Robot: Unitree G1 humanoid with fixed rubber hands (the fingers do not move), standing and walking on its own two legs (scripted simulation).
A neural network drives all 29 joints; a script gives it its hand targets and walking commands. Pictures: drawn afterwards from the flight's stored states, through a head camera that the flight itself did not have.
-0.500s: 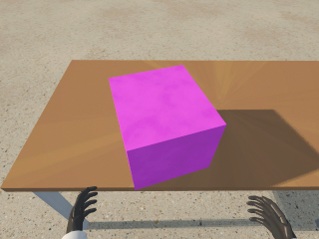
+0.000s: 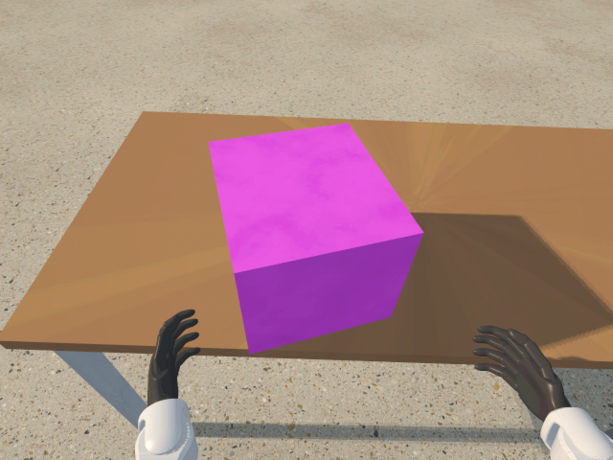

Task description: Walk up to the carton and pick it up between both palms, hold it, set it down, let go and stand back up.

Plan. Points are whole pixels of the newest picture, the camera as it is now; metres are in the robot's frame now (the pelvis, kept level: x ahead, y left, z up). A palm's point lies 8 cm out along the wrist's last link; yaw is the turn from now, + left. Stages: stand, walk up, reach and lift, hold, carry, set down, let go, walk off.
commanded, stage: reach and lift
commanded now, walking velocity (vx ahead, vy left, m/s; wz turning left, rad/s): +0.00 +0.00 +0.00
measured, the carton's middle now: (301, 231) +0.46 +0.04 +0.02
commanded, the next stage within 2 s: none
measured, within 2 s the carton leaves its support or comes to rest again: neither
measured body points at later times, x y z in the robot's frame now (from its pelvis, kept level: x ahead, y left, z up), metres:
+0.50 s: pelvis +0.00 +0.01 +0.01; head +0.02 +0.02 +0.46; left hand +0.27 +0.22 +0.05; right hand +0.31 -0.26 +0.05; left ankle +0.00 +0.17 -0.74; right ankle -0.01 -0.08 -0.74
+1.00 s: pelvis +0.00 +0.01 +0.01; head +0.01 +0.01 +0.46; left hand +0.31 +0.22 +0.10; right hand +0.38 -0.25 +0.10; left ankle +0.00 +0.17 -0.74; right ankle -0.01 -0.08 -0.74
